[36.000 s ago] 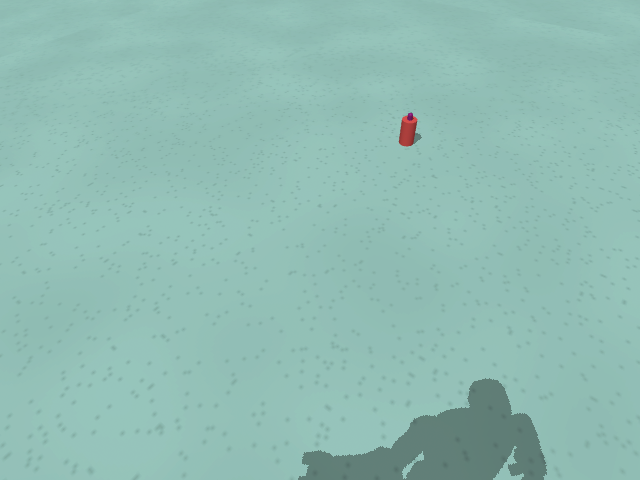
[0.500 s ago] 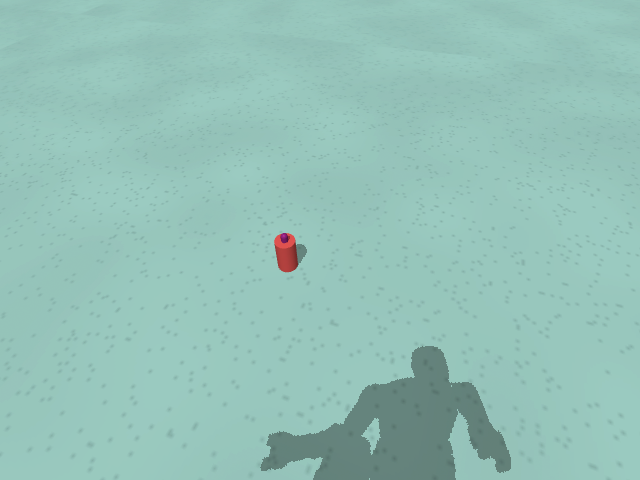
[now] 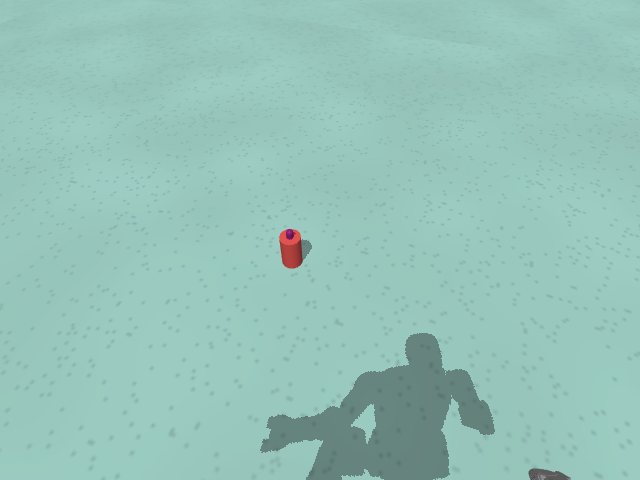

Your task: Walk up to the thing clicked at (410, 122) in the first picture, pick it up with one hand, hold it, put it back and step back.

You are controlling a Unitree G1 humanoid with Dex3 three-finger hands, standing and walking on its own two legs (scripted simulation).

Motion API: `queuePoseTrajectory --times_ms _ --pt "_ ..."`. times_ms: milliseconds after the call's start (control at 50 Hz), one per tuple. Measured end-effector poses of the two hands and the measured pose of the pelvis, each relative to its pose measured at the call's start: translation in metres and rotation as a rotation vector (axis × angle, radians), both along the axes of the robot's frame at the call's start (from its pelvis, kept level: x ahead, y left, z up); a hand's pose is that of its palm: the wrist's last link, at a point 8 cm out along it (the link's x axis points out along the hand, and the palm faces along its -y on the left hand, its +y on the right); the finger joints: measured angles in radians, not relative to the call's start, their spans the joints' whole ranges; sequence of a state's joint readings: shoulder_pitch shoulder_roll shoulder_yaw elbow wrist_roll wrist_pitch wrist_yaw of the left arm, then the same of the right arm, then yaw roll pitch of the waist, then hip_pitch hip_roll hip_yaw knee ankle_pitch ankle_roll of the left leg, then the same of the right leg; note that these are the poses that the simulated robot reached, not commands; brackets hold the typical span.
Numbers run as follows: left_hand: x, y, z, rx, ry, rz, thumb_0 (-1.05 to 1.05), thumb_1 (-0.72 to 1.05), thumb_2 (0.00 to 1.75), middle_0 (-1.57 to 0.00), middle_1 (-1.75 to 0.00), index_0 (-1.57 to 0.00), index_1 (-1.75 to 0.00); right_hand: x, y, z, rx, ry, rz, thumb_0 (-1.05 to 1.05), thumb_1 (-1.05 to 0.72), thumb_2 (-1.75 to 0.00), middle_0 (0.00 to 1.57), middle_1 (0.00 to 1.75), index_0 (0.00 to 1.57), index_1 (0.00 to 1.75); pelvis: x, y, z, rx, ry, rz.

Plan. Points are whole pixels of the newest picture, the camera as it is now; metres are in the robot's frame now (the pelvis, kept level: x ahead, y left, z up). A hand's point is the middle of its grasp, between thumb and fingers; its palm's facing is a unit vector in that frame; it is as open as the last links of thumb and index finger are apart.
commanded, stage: step back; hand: left
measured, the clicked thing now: (290, 246) +1.05 +0.15 -0.68
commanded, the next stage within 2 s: stand in 0.08 s
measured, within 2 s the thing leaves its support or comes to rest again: neither
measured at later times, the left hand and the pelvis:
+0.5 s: hand out of the picture +0.08 +0.24 -0.14, palm faces -0.03 -0.94 -0.34, open 7.4 cm; pelvis -0.01 -0.01 +0.01, yaw -1 degrees
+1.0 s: hand out of the picture +0.04 +0.24 -0.15, palm faces -0.04 -0.94 -0.34, open 7.4 cm; pelvis -0.02 -0.01 +0.01, yaw -1 degrees
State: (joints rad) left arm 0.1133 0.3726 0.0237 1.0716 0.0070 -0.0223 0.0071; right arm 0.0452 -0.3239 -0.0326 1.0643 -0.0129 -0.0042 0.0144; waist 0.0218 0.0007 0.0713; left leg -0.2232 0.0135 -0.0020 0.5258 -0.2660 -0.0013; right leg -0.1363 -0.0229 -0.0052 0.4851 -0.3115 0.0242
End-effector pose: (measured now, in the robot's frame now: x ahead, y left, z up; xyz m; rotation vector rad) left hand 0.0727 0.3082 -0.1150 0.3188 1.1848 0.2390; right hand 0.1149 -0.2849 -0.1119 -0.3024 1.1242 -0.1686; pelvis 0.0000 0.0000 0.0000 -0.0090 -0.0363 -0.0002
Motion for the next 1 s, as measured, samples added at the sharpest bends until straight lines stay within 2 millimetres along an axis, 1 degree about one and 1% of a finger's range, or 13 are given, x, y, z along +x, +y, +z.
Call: queuePoseTrajectory --times_ms 80,140,220,300,400,540,700,840,920,1000 --pt "0.012 -0.001 0.004 0.005 -0.015 -0.012 0.01 0.91 0.9 -0.21 -0.3 -0.2 -0.3 0.008 0.001 0.001 0.005 -0.011 -0.005 0.01 -0.91 -0.9 0.2 0.3 0.21 0.3 0.002 0.0 0.001 0.004 0.0 -0.005" --pt "0.018 -0.004 0.007 -0.001 -0.02 -0.015 0.01 0.91 0.9 -0.21 -0.3 -0.2 -0.3 0.008 0.0 0.003 0.008 -0.012 -0.008 0.01 -0.91 -0.9 0.2 0.3 0.21 0.3 0.003 0.0 0.004 0.007 -0.004 -0.006" --pt "0.021 -0.011 0.009 -0.013 -0.02 -0.029 0.01 0.91 0.9 -0.21 -0.3 -0.2 -0.3 0.001 -0.003 0.005 0.007 -0.002 -0.019 0.01 -0.91 -0.9 0.2 0.3 0.21 0.3 0.001 -0.001 0.007 0.008 -0.009 -0.005" --pt "0.021 -0.017 0.009 -0.025 -0.016 -0.042 0.01 0.91 0.9 -0.21 -0.3 -0.2 -0.3 -0.011 -0.008 0.007 0.002 0.014 -0.033 0.01 -0.91 -0.9 0.2 0.3 0.21 0.3 -0.002 -0.002 0.01 0.009 -0.013 -0.008" --pt "0.014 -0.022 0.009 -0.033 -0.006 -0.05 0.01 0.91 0.9 -0.21 -0.3 -0.2 -0.3 -0.03 -0.014 0.006 -0.002 0.043 -0.049 0.01 -0.91 -0.9 0.2 0.3 0.21 0.3 -0.007 -0.004 0.011 0.01 -0.017 -0.01" --pt "0.0 -0.024 0.01 -0.031 0.008 -0.05 0.01 0.91 0.9 -0.21 -0.3 -0.2 -0.3 -0.056 -0.019 0.004 -0.003 0.081 -0.066 0.01 -0.91 -0.9 0.2 0.3 0.21 0.3 -0.015 -0.007 0.012 0.008 -0.023 -0.009" --pt "-0.02 -0.022 0.009 -0.027 0.036 -0.04 0.01 0.91 0.9 -0.21 -0.3 -0.2 -0.3 -0.078 -0.022 0.002 -0.001 0.112 -0.072 0.01 -0.91 -0.9 0.2 0.3 0.21 0.3 -0.022 -0.009 0.012 0.006 -0.022 -0.008" --pt "-0.033 -0.021 0.007 -0.025 0.065 -0.03 0.01 0.91 0.9 -0.21 -0.3 -0.2 -0.3 -0.088 -0.023 0.0 -0.001 0.135 -0.071 0.01 -0.91 -0.9 0.2 0.3 0.21 0.3 -0.025 -0.01 0.012 0.007 -0.015 -0.008" --pt "-0.037 -0.02 0.007 -0.024 0.078 -0.028 0.01 0.91 0.9 -0.21 -0.3 -0.2 -0.3 -0.088 -0.023 -0.001 -0.001 0.14 -0.069 0.01 -0.91 -0.9 0.2 0.3 0.21 0.3 -0.024 -0.01 0.012 0.007 -0.012 -0.009" --pt "-0.036 -0.021 0.007 -0.024 0.08 -0.028 0.01 0.91 0.9 -0.21 -0.3 -0.2 -0.3 -0.085 -0.022 -0.001 0.0 0.138 -0.064 0.01 -0.91 -0.9 0.2 0.3 0.21 0.3 -0.023 -0.011 0.012 0.008 -0.01 -0.01"
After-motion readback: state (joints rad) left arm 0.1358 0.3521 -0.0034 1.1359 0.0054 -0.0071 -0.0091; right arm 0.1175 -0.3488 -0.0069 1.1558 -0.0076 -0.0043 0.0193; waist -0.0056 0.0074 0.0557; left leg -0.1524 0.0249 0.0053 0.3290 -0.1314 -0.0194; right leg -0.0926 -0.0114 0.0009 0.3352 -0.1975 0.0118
